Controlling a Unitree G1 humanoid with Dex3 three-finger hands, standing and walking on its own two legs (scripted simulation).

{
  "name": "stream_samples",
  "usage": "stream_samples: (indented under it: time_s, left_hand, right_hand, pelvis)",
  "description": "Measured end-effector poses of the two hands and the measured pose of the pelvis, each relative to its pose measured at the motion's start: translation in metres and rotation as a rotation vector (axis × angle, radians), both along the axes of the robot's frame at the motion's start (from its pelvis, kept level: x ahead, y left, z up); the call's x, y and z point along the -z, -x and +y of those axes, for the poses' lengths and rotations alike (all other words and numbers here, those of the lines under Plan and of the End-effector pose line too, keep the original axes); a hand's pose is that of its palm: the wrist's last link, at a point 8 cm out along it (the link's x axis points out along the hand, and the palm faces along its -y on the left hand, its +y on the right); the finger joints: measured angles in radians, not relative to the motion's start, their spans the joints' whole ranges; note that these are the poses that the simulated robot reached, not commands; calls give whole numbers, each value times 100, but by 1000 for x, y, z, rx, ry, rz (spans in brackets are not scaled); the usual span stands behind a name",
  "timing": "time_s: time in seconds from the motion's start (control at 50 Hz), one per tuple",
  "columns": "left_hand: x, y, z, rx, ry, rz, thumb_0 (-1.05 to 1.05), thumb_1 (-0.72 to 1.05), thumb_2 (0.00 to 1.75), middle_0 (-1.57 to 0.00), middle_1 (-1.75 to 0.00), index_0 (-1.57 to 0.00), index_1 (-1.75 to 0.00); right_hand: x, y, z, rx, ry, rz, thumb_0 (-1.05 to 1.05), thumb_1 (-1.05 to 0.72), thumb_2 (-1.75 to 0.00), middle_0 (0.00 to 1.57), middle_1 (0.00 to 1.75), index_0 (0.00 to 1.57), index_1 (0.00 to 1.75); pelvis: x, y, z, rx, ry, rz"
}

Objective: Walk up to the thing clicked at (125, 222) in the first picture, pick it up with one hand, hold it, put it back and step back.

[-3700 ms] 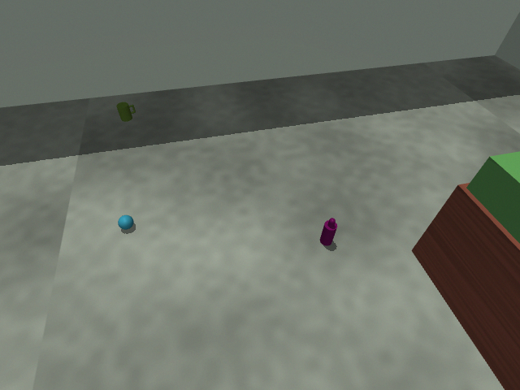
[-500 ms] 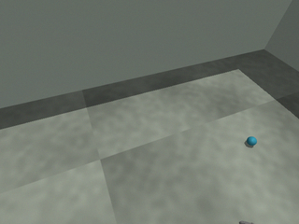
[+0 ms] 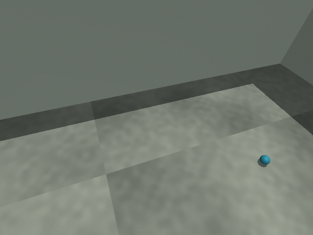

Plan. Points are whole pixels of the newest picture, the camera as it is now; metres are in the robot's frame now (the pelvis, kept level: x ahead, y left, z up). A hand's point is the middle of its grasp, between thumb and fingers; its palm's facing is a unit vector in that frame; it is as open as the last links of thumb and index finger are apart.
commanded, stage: walk up
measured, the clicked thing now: (264, 159) +0.78 -0.86 -0.74
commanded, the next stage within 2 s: stand in 0.18 s
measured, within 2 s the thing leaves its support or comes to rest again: neither
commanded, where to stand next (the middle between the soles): +0.06 +0.01 m, yaw -4 degrees
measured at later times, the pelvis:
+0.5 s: pelvis +0.01 -0.01 +0.00, yaw -1 degrees
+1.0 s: pelvis +0.01 -0.02 +0.01, yaw -2 degrees
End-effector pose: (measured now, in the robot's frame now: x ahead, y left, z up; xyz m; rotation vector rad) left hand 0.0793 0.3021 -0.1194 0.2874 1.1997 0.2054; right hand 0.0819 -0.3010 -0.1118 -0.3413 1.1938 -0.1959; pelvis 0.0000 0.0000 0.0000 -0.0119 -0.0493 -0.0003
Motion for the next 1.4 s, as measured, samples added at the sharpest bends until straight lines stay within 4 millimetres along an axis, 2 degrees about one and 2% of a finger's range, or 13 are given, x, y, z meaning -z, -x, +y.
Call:
stream_samples:
  time_s: [0.42, 0.68, 0.92, 1.16, 1.4]
  left_hand:
    - [-4, 1, -7, 1, -20, 72, 0, 91, 89, -20, -30, -20, -30]
    - [-6, -12, -18, 11, -17, 47, 0, 91, 89, -20, -30, -20, -30]
    - [-7, -20, -23, 25, -15, 24, 0, 91, 89, -20, -30, -20, -30]
    - [-6, -13, -21, 24, -14, 38, 0, 91, 89, -20, -30, -20, -30]
    - [-5, -7, -19, 21, -15, 64, 0, 91, 89, -20, -30, -20, -30]
  right_hand:
    - [5, -11, 1, 8, -34, 19, 0, -91, -90, 20, 30, 21, 30]
    - [5, -12, -8, 19, -31, 19, 0, -91, -90, 20, 30, 21, 30]
    - [4, -4, -14, 30, -25, 23, 0, -91, -90, 20, 30, 21, 30]
    - [5, 8, -14, 36, -24, 44, 0, -91, -90, 20, 30, 21, 30]
    - [6, 12, -12, 37, -25, 61, 0, -91, -90, 20, 30, 21, 30]
  pelvis:
    - [-4, -11, -8, 19, -10, 13]
    - [-5, -16, -14, 26, -11, 11]
    - [-5, -15, -18, 27, -9, 7]
    - [-5, -14, -18, 31, -8, 6]
    - [-5, -16, -16, 33, -10, 13]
